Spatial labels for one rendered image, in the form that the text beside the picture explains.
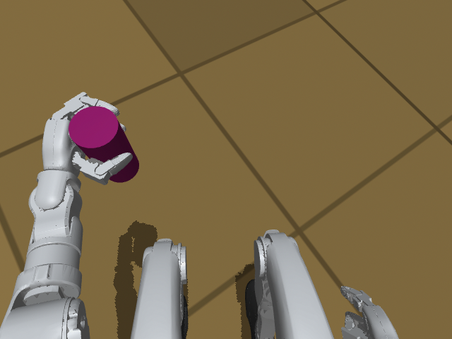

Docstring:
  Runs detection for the right robot foot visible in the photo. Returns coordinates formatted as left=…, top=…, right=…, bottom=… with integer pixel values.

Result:
left=245, top=279, right=275, bottom=339

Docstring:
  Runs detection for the left robot arm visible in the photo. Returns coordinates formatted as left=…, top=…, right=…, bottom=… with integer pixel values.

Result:
left=0, top=169, right=90, bottom=339

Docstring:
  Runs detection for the can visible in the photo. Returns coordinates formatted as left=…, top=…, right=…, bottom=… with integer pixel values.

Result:
left=69, top=106, right=139, bottom=183

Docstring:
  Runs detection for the right robot hand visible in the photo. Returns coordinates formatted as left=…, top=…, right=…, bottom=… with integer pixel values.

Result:
left=340, top=286, right=399, bottom=339

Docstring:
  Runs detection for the left robot hand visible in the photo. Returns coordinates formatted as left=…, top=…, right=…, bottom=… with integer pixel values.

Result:
left=42, top=92, right=133, bottom=185

